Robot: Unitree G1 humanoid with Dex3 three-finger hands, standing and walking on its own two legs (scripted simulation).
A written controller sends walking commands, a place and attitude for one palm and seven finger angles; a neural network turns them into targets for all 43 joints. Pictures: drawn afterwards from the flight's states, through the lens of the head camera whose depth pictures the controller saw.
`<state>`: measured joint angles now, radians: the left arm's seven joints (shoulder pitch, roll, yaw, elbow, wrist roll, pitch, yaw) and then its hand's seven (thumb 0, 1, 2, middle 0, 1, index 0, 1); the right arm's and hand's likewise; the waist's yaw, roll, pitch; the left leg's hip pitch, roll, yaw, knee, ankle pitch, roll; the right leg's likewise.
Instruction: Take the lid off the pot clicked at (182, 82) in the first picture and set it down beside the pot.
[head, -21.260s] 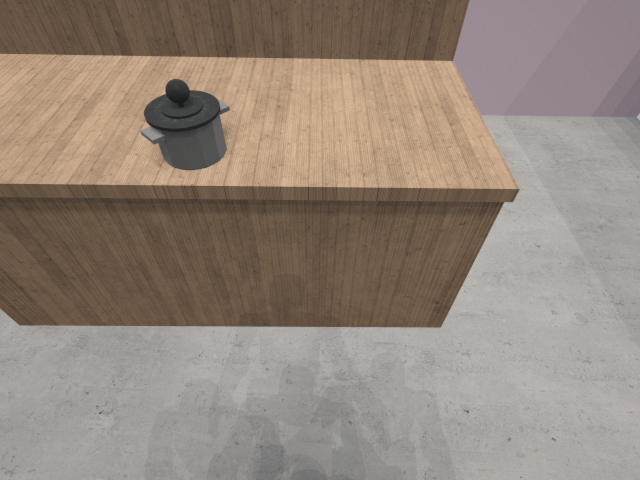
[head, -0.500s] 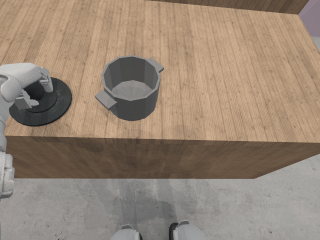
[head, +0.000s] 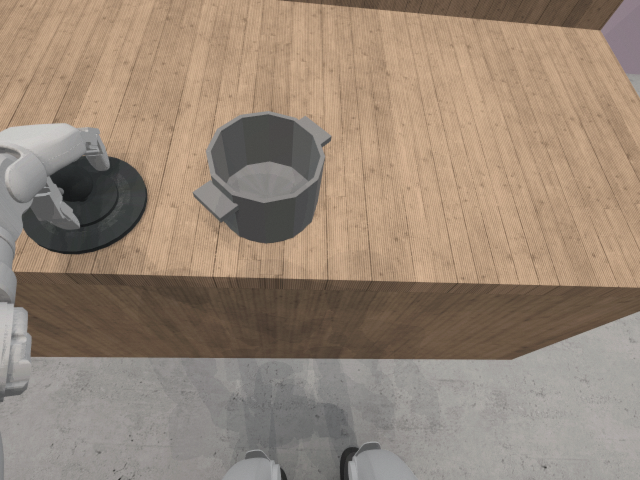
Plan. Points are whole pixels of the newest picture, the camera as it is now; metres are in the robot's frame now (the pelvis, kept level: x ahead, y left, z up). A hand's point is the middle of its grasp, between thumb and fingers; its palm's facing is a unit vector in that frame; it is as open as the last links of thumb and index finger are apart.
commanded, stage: open the fingers wide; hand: left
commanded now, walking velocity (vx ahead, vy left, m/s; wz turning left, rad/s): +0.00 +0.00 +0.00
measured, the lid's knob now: (71, 183) +0.49 +0.30 +0.01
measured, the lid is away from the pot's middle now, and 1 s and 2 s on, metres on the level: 0.25 0.25 0.25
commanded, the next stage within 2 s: raise the empty hand in 0.18 s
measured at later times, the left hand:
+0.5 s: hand (47, 183) +0.47 +0.31 +0.05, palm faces -0.46 -0.08 -0.89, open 10.9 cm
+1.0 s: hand (18, 149) +0.48 +0.32 +0.09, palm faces -0.45 -0.09 -0.89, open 10.9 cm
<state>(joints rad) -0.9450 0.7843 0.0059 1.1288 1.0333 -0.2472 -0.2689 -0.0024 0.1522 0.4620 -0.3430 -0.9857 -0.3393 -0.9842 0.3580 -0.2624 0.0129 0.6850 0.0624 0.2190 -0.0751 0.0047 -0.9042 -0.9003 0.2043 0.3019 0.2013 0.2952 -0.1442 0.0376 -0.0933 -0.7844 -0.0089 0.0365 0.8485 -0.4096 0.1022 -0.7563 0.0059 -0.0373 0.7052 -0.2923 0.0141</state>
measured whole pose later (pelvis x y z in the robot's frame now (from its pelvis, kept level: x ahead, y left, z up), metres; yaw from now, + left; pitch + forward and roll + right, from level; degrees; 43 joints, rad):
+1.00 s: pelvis +0.01 +0.01 +0.01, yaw +0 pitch +16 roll -5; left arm -1.02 0.80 -0.03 1.12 1.00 -0.22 -0.36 0.00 0.11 0.41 -0.30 -0.99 -0.30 -0.99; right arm 0.38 -0.27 0.01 0.70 0.08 0.19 -0.08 0.01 -0.90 -0.90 0.20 0.30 0.20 0.30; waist -0.13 0.04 -0.08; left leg -0.64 -0.03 0.04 0.73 -0.38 0.12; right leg -0.61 -0.01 -0.03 0.59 -0.26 0.01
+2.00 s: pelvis +0.03 +0.02 +0.03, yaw +2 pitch +11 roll -4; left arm -0.87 0.74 -0.04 0.89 0.93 -0.19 -0.38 0.00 0.11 0.41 -0.30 -0.99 -0.30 -0.99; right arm 0.31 -0.27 -0.01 0.65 0.07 0.23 -0.02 0.01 -0.91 -0.90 0.20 0.30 0.20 0.29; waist -0.07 0.05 -0.06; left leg -0.42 -0.07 0.03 0.54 -0.32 0.13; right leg -0.40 -0.04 -0.03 0.43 -0.22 0.00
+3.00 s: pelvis +0.03 -0.07 +0.04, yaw +3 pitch -2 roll -1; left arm -0.08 0.40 0.32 0.11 -0.08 -0.06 0.10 0.01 0.64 0.74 -0.24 -0.51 -0.24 -0.52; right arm 0.16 -0.26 0.02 0.69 0.06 -0.05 -0.06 0.01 -0.91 -0.90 0.20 0.30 0.20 0.29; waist 0.01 0.06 0.03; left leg -0.12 0.01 0.00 0.45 -0.30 0.00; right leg -0.14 0.04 -0.07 0.41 -0.25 -0.05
